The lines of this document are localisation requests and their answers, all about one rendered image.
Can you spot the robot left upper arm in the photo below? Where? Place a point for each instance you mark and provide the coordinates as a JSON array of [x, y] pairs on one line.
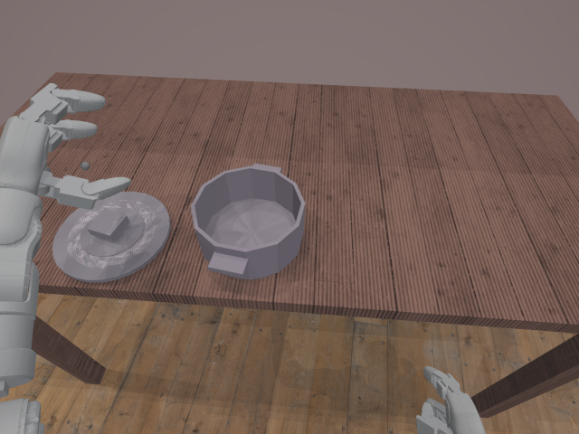
[[20, 416]]

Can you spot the knob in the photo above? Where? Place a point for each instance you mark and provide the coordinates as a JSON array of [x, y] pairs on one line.
[[108, 225]]

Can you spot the pot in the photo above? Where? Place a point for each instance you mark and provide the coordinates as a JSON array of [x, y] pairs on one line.
[[249, 221]]

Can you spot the robot left hand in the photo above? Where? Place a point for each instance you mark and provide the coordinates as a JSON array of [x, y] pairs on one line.
[[27, 139]]

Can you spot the table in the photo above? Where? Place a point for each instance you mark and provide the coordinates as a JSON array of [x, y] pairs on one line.
[[441, 206]]

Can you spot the lid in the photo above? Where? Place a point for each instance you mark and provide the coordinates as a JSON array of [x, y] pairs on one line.
[[92, 259]]

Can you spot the robot right hand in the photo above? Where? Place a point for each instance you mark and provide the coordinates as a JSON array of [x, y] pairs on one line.
[[458, 416]]

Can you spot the robot left forearm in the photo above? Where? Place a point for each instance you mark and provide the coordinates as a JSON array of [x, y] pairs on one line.
[[20, 237]]

